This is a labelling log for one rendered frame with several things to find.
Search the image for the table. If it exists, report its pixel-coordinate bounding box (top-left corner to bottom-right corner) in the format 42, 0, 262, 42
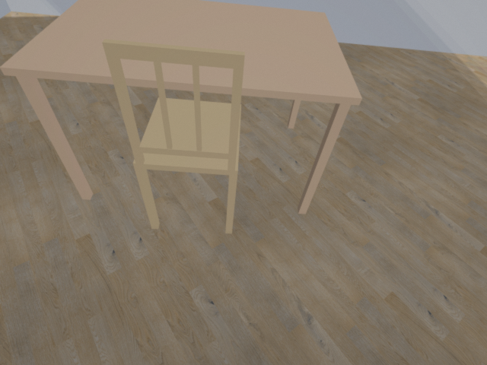
0, 0, 362, 214

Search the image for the chair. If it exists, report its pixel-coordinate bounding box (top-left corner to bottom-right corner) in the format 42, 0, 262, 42
102, 39, 245, 233

